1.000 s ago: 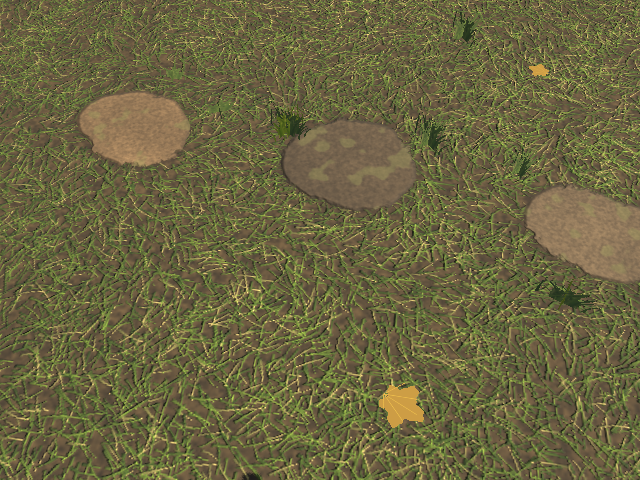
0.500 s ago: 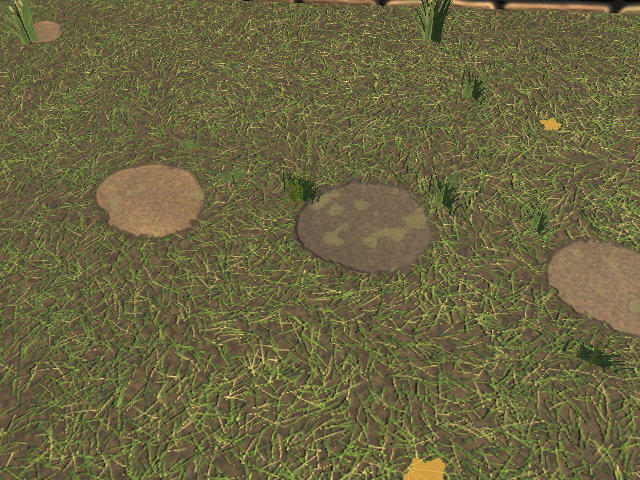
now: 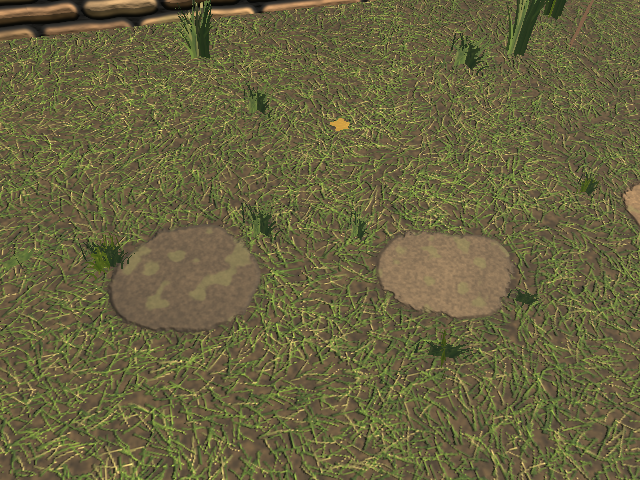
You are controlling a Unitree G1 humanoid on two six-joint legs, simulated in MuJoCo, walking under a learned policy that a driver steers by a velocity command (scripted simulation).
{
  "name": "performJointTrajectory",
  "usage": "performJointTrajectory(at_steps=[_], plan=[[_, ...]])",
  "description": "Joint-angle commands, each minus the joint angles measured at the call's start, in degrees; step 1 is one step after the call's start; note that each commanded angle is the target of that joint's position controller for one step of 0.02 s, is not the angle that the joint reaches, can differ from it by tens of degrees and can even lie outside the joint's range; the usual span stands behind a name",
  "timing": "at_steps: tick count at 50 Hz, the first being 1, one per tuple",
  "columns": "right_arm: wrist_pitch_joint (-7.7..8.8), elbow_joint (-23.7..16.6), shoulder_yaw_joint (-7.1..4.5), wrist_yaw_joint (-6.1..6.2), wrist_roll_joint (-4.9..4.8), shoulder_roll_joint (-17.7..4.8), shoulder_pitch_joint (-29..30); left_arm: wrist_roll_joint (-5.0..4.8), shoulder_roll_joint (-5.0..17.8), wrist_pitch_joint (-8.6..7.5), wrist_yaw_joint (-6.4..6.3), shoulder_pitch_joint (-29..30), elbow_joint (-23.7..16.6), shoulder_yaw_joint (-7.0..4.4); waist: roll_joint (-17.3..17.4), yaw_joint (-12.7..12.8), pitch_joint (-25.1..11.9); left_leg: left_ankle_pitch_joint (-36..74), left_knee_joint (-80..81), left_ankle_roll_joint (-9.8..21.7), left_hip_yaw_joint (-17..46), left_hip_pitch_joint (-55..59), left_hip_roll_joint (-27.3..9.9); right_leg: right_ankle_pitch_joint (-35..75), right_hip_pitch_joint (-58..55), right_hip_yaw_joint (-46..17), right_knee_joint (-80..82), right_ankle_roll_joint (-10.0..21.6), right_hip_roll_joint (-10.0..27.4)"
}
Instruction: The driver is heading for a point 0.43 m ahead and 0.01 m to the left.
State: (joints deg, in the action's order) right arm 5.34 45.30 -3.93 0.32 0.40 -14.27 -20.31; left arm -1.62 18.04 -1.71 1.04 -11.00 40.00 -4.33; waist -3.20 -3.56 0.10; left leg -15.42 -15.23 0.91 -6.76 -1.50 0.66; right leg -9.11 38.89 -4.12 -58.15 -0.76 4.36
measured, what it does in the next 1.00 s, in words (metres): walks ahead: right foot, then left foot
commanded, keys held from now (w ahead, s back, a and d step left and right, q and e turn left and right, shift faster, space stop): w+e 0.22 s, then w+q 0.14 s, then no key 0.64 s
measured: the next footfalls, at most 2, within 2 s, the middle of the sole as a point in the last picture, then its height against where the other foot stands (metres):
right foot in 0.22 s outside the picture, level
left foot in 0.68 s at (307, 450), level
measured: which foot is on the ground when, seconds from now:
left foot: down 0.00-0.20, up 0.22-0.66, down 0.68-1.00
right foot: up 0.00-0.20, down 0.22-0.72, up 0.74-0.94, down 0.96-1.00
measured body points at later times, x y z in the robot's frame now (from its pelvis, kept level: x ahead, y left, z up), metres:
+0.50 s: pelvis +0.27 -0.08 +0.00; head +0.30 -0.10 +0.45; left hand +0.40 +0.17 -0.11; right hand +0.37 -0.38 -0.10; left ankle +0.43 +0.08 -0.67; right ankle +0.24 -0.14 -0.74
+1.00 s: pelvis +0.43 -0.09 -0.01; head +0.44 -0.10 +0.44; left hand +0.55 +0.16 -0.14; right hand +0.53 -0.35 -0.13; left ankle +0.52 +0.00 -0.74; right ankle +0.41 -0.23 -0.74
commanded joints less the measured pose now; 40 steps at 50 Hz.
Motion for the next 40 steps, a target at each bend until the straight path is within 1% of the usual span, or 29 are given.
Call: performJointTrajectory(at_steps=[1,5,7,8,9,10,11,12,13,14,15,16,17,18,20,22,24,25,27,29,31,33,34,35,36,37,38,39,40], plan=[[0.54,-3.4,-2.12,0.52,-0.24,-9.5,3.3,0.20,-0.3,-0.96,1.12,7.2,-6.7,0.90,7.5,-0.2,4.7,17.4,7.3,7.8,5.1,0.1,-14.1,6.8,5.1,1.6,9.6,-0.6,1.2],[-0.14,-1.5,-2.63,0.65,-1.38,-11.7,1.0,0.07,-0.1,-1.02,2.61,12.3,-9.2,1.18,7.0,-0.9,6.1,22.0,6.2,6.7,0.5,2.1,-15.8,7.2,0.4,5.6,18.8,2.0,-0.1],[-0.71,-1.1,-2.95,0.73,-1.67,-13.1,1.0,0.13,1.6,-0.82,3.00,11.9,-9.9,0.40,8.1,0.9,4.1,38.5,1.2,5.6,-2.1,4.8,-16.4,3.7,-4.5,8.1,21.1,4.6,-2.8],[-1.11,-1.1,-3.25,0.93,-1.86,-14.2,0.9,0.29,3.0,-0.56,2.97,9.6,-9.7,-0.35,9.3,2.8,1.6,49.8,-3.9,5.0,-3.2,5.9,-16.4,0.9,-9.1,9.7,21.1,6.1,-5.1],[-1.63,-1.1,-3.43,1.13,-1.98,-15.0,1.0,0.18,5.3,-0.27,2.82,3.6,-8.4,-1.61,9.8,6.4,-2.2,57.4,-12.8,4.3,-4.2,5.2,-16.0,-0.7,-17.3,10.8,21.9,7.9,-7.5],[-1.78,-1.6,-3.13,1.38,-2.18,-14.7,1.5,0.00,8.2,0.17,2.11,-6.1,-6.0,-3.45,8.5,11.7,-7.2,55.6,-25.0,2.6,-5.6,-1.0,-14.3,2.4,-32.0,10.1,25.0,10.3,-9.3],[-1.40,-2.7,-1.76,1.43,-0.54,-11.2,0.0,-0.24,12.1,1.04,0.73,-14.1,-4.1,-4.86,1.2,13.9,-12.1,27.3,-43.3,0.3,-4.9,-16.5,-11.5,0.8,-49.8,-2.6,25.3,13.3,-1.6],[0.16,-5.6,1.13,0.23,0.54,-3.5,-7.0,-0.02,16.9,-0.02,0.65,-10.6,-5.3,-4.56,-11.9,5.6,-20.8,-19.5,-62.3,-1.9,3.5,-38.2,-0.7,-13.3,-65.2,-38.4,33.3,24.5,14.4],[1.85,-4.8,-0.13,-0.49,-2.05,-10.0,-0.2,0.54,10.1,-0.54,0.75,-13.0,-5.5,-3.01,-3.5,11.3,-22.9,-16.4,-66.2,-1.0,12.5,-42.3,-2.0,-18.6,-63.3,-42.2,41.1,22.9,15.8],[2.28,-6.4,-0.62,-0.59,-3.89,-11.7,4.7,0.98,8.1,-1.27,0.97,-9.9,-4.6,-2.18,-2.1,10.8,-12.9,-10.9,-64.7,0.1,11.3,-45.2,-4.4,-13.3,-55.2,-32.5,42.0,19.9,14.4],[2.36,-6.1,-0.26,-0.06,-3.20,-10.8,5.6,0.84,6.7,-1.77,0.96,-5.8,-4.6,-1.55,2.4,8.0,-7.7,-5.7,-60.2,0.5,10.9,-42.4,-7.4,-5.7,-45.3,-24.7,42.1,17.8,12.3],[1.90,-5.2,-0.47,0.21,-1.96,-10.6,5.2,1.31,4.6,-2.15,0.93,-2.3,-4.5,-0.85,2.2,5.7,-4.6,-2.6,-56.5,0.1,10.9,-38.8,-9.3,1.1,-37.8,-18.2,42.8,16.5,9.9],[0.99,-4.3,-0.59,0.01,-1.87,-10.5,2.7,2.17,3.5,-2.66,0.92,-0.8,-4.6,-0.44,0.2,3.6,-3.9,-0.2,-55.1,0.0,11.7,-34.6,-10.7,4.8,-32.9,-14.2,44.5,15.9,8.4],[0.08,-3.5,-0.52,-0.04,-1.88,-9.7,1.1,2.24,3.2,-3.20,0.94,-0.3,-4.0,-0.47,-0.3,2.7,-3.7,1.2,-54.0,-0.4,11.6,-32.4,-11.0,6.4,-30.3,-11.8,46.3,15.9,7.7],[-1.22,-3.1,-0.41,0.35,-1.04,-8.5,1.2,2.07,3.9,-4.21,0.98,-0.1,-2.3,-0.47,0.9,1.5,-1.2,2.4,-50.6,-2.0,10.2,-31.2,-10.2,22.5,-26.2,-6.0,47.1,15.8,6.8],[-1.47,-4.1,-0.13,0.66,-0.11,-7.4,3.8,2.11,4.7,-4.29,0.43,-0.5,-0.8,-0.55,1.2,1.5,0.3,6.7,-44.7,-3.4,8.9,-32.4,-9.1,35.0,-25.5,-0.8,46.7,14.7,5.1],[-0.98,-4.8,0.44,0.34,0.12,-5.9,6.7,2.03,4.5,-3.71,-0.40,0.0,-0.1,-0.27,0.5,2.2,0.3,14.6,-34.4,-3.5,7.4,-30.4,-7.7,37.5,-25.4,3.8,46.1,12.2,2.0],[-0.68,-5.1,0.80,-0.05,0.08,-5.0,9.1,1.98,4.6,-3.35,-0.78,-0.8,0.4,-0.22,0.5,3.5,0.1,18.7,-29.0,-3.2,6.6,-29.1,-6.7,37.0,-26.1,5.0,45.8,10.9,1.1],[-0.27,-6.1,1.20,-0.93,-0.17,-4.2,13.2,1.81,5.6,-2.64,-1.36,-4.0,2.1,-0.32,0.9,5.9,-0.7,24.4,-22.0,-2.8,6.0,-27.7,-5.0,34.7,-29.5,4.4,45.4,9.9,2.1],[-0.19,-6.5,1.07,-1.58,-0.46,-4.9,14.3,1.75,6.0,-1.87,-1.63,-4.9,3.4,-0.34,-0.1,6.2,-1.0,24.3,-18.4,-2.1,7.0,-27.6,-4.4,33.0,-33.4,2.8,43.8,10.3,4.1],[-0.01,-6.7,0.68,-2.08,0.04,-6.3,14.5,1.66,5.9,-1.13,-1.67,-4.5,4.3,-0.30,-0.7,5.6,-1.2,19.3,-16.3,-0.5,7.6,-28.1,-3.7,33.7,-37.2,1.0,40.1,10.8,5.9],[0.26,-5.8,0.05,-2.23,0.74,-8.0,11.3,1.36,5.8,-0.50,-1.80,-3.4,4.9,-0.32,-0.6,3.2,-2.6,16.6,-12.7,1.6,7.0,-24.1,-2.1,36.2,-39.3,-0.4,33.9,9.9,6.0],[0.58,-4.6,-0.48,-1.94,1.16,-9.3,7.4,1.30,5.4,-0.34,-1.89,-3.4,5.1,-0.13,0.8,1.0,-4.8,26.3,-8.2,3.1,6.6,-17.0,-1.7,37.1,-38.6,0.8,27.8,7.9,3.2],[0.69,-4.5,-1.15,-1.45,1.94,-13.2,4.9,2.58,4.2,-0.78,-1.86,-6.2,4.5,0.39,5.9,1.8,-11.1,52.4,-12.8,6.4,12.5,-3.9,-8.2,26.6,-32.6,2.2,18.5,5.1,-0.9],[-0.11,-4.2,-0.48,-0.93,2.65,-11.9,3.3,2.82,0.3,-1.21,-1.41,-14.0,5.9,1.72,14.4,3.9,-19.4,64.4,-15.2,17.1,25.5,12.2,-20.0,-1.8,-19.3,2.2,3.4,0.8,-5.7],[-1.06,-3.6,0.77,-0.90,1.49,-6.7,1.5,1.92,2.5,-0.63,-0.93,-12.1,7.0,1.45,14.9,1.2,-22.7,62.2,-12.6,20.6,31.2,13.3,-22.9,-30.0,-15.2,-1.1,-3.9,-1.2,-7.5],[-1.65,-3.7,1.17,-1.14,0.19,-6.4,4.4,0.75,5.4,0.28,-0.80,-9.0,6.2,0.62,10.6,1.5,-18.5,47.5,-10.0,18.6,29.5,8.0,-21.2,-31.2,-12.9,-3.3,-6.8,-1.4,-5.2],[-2.16,-4.1,1.23,-1.22,-0.06,-6.2,8.6,0.33,4.8,1.48,-1.26,-6.0,5.8,0.52,7.1,2.4,-12.6,33.9,-7.2,16.1,27.2,1.6,-19.2,-29.2,-10.9,-2.1,-6.4,-1.8,-3.5],[-2.60,-4.5,1.49,-1.26,-0.09,-5.8,12.9,0.68,4.1,2.82,-1.78,-4.8,5.7,0.47,6.0,3.8,-7.3,22.3,-3.9,14.0,24.7,-6.4,-17.4,-27.4,-11.7,-1.3,-1.4,-2.2,-2.0]])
